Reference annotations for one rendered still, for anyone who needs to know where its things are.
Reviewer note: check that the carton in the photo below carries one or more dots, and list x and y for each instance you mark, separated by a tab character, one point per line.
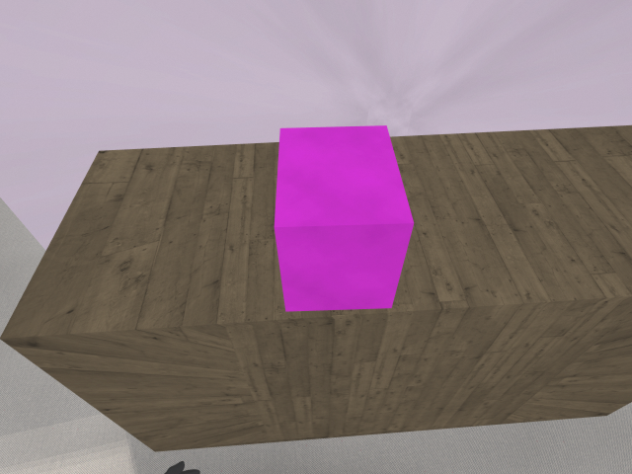
343	221

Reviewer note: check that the pedestal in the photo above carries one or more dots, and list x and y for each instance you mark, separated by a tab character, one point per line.
159	299

